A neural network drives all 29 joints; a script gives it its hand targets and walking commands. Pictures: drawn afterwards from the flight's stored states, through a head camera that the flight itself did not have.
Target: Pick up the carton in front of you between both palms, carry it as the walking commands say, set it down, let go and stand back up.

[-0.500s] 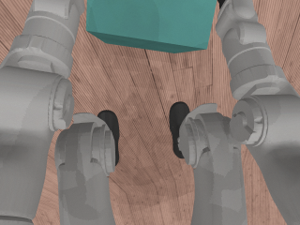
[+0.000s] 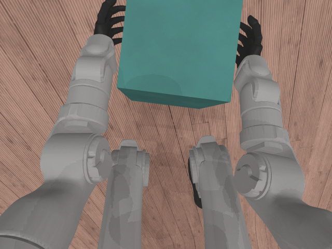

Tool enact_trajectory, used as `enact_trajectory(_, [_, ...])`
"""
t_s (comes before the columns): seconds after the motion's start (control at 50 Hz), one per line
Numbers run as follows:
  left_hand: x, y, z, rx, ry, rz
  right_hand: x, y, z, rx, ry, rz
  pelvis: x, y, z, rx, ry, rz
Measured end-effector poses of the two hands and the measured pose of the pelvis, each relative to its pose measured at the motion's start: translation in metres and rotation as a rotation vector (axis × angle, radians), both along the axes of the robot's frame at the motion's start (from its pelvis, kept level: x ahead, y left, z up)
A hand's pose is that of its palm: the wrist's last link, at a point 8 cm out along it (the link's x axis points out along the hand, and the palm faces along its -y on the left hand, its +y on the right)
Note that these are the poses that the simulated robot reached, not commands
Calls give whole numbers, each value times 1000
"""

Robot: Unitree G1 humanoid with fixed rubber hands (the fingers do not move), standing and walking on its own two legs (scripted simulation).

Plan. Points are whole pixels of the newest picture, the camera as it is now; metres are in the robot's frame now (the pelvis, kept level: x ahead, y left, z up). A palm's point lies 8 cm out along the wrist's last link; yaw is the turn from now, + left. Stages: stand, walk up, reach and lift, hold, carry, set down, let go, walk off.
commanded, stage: reach and lift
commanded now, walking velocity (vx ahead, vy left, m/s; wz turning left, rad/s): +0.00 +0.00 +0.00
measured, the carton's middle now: (173, 60) +0.52 -0.02 -0.15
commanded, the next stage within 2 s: none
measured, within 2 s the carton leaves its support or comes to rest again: neither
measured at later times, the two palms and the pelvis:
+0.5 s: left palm (75, 19) +0.49 +0.13 +0.07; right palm (296, 38) +0.47 -0.17 +0.07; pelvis +0.02 +0.00 +0.12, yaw +0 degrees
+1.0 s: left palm out of the picture +0.44 +0.14 +0.23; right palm out of the picture +0.43 -0.16 +0.23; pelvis +0.07 +0.00 +0.26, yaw +1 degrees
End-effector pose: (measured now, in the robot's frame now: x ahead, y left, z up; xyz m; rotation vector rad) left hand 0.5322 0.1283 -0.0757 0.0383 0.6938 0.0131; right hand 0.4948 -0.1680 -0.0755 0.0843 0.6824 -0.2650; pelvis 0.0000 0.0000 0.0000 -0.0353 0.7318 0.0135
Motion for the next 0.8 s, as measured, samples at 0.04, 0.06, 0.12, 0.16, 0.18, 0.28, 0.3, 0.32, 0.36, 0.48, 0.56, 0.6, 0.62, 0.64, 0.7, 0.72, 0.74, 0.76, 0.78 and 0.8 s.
enact_trajectory(0.04, [-5,0,16,2,9,0,-5,-1,16,-4,10,7,-2,0,12,0,6,1])
enact_trajectory(0.06, [-7,-1,24,6,12,0,-7,-1,23,-8,13,9,-3,0,18,1,9,1])
enact_trajectory(0.12, [-12,-3,44,8,13,0,-11,-3,43,-11,15,15,-5,0,34,4,15,-2])
enact_trajectory(0.16, [-14,-3,55,11,9,1,-12,-4,54,-14,12,18,-5,0,43,7,19,-4])
enact_trajectory(0.18, [-15,-3,60,11,7,3,-13,-4,60,-15,10,18,-5,0,48,9,20,-6])
enact_trajectory(0.28, [-20,-2,83,7,-2,17,-14,-3,84,-16,1,28,-1,-1,67,15,24,-11])
enact_trajectory(0.3, [-22,-1,88,5,-4,20,-15,-3,89,-16,-1,30,0,-1,72,15,23,-11])
enact_trajectory(0.32, [-23,-1,93,4,-5,23,-16,-2,94,-16,-2,32,2,-1,76,16,21,-11])
enact_trajectory(0.36, [-27,1,103,1,-7,29,-18,-1,104,-15,-5,35,5,-1,84,17,15,-11])
enact_trajectory(0.48, [-39,4,137,-11,-6,47,-26,2,141,-10,-5,41,17,-2,114,17,-18,-7])
enact_trajectory(0.56, [-47,5,164,-15,-3,57,-32,3,167,-7,-4,44,26,-2,136,18,-51,-6])
enact_trajectory(0.6, [-51,5,177,-16,-2,61,-35,3,181,-6,-3,46,30,-1,147,18,-70,-6])
enact_trajectory(0.62, [-53,6,184,-16,-1,63,-36,3,188,-5,-2,47,32,-1,153,18,-79,-6])
enact_trajectory(0.64, [-55,6,191,-17,-1,65,-38,3,195,-5,-1,49,34,-1,159,19,-89,-6])
enact_trajectory(0.7, [-61,7,211,-17,1,72,-42,4,215,-3,0,53,40,-1,177,21,-120,-6])
enact_trajectory(0.72, [-63,7,218,-17,2,74,-44,4,221,-2,1,54,42,-1,183,21,-131,-7])
enact_trajectory(0.74, [-65,7,225,-18,2,77,-46,5,228,-2,1,56,44,-1,189,22,-141,-7])
enact_trajectory(0.76, [-67,8,231,-18,3,79,-47,5,234,-1,2,58,47,-1,195,23,-152,-7])
enact_trajectory(0.78, [-70,8,237,-18,3,82,-49,5,240,-1,2,60,49,-1,201,23,-163,-7])
enact_trajectory(0.8, [-72,8,244,-19,3,85,-50,5,247,0,2,62,51,-1,207,24,-174,-7])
